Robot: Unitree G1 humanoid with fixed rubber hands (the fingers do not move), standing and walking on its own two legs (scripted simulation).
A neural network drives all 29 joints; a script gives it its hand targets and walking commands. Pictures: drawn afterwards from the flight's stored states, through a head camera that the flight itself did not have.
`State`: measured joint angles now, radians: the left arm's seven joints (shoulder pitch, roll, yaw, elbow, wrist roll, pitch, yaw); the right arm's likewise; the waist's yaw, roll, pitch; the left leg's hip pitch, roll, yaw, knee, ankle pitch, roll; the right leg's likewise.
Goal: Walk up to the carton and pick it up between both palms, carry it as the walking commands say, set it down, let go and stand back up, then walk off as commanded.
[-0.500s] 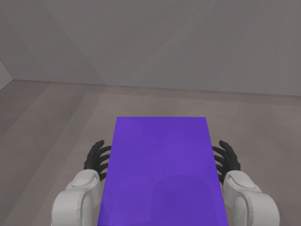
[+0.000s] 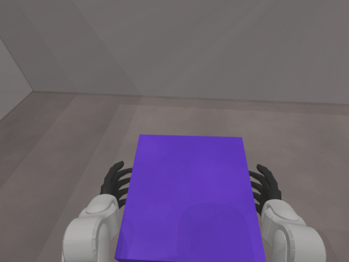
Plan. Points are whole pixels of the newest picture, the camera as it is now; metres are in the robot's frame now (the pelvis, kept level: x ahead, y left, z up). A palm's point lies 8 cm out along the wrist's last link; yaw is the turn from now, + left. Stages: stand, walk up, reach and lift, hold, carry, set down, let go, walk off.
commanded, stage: carry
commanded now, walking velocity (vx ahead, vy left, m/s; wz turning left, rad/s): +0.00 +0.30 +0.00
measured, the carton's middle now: (188, 210) +0.24 -0.01 +0.02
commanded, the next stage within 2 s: none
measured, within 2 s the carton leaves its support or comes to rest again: neither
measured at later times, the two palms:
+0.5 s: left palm (1, 216) +0.20 +0.35 +0.09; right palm (162, 214) +0.20 +0.04 +0.09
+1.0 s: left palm out of the picture +0.16 +0.56 +0.08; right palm (44, 229) +0.18 +0.25 +0.09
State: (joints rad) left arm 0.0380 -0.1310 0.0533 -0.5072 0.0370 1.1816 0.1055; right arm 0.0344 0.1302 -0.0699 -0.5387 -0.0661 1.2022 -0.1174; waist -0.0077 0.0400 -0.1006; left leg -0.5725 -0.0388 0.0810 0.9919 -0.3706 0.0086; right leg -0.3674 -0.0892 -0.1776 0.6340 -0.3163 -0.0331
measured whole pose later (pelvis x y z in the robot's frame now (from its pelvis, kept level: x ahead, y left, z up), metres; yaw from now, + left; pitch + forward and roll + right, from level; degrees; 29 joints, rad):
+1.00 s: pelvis -0.07 +0.39 +0.01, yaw +1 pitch +4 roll -1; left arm 0.05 -0.13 0.06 -0.57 0.05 1.18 0.11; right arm 0.02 0.13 -0.06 -0.52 -0.03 1.16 -0.12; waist 0.01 -0.03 -0.06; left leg -0.41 0.05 0.08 0.56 -0.23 0.02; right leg -0.56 -0.14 -0.08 1.07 -0.56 0.05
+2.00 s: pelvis -0.14 +0.74 +0.01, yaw +2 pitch +3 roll +2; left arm 0.08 -0.14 0.05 -0.55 0.04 1.15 0.11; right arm 0.03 0.13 -0.06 -0.54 -0.04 1.17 -0.11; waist -0.01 0.01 -0.07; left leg -0.55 0.03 0.03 0.99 -0.31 -0.05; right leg -0.30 -0.14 -0.15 0.49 -0.23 0.03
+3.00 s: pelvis -0.18 +0.93 +0.01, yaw +1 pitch +3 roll -1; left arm 0.01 -0.13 0.05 -0.51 0.05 1.20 0.13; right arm -0.01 0.13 -0.10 -0.49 -0.03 1.19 -0.11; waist -0.01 0.00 -0.12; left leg -0.36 -0.03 0.15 0.45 -0.15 0.10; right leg -0.28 -0.05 -0.14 0.48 -0.24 0.00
